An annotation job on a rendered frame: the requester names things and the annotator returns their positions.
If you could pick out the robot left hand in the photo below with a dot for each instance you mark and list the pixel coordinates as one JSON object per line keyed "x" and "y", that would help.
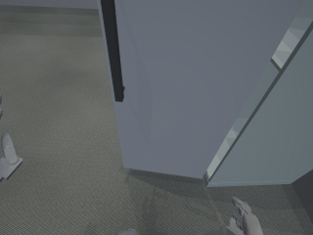
{"x": 12, "y": 162}

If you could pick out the fridge door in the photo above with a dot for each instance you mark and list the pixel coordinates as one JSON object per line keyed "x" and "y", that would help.
{"x": 188, "y": 68}

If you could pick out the robot right hand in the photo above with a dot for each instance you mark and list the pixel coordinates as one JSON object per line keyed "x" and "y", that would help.
{"x": 248, "y": 223}

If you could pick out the handle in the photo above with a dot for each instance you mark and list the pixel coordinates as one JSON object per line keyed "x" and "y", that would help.
{"x": 110, "y": 25}

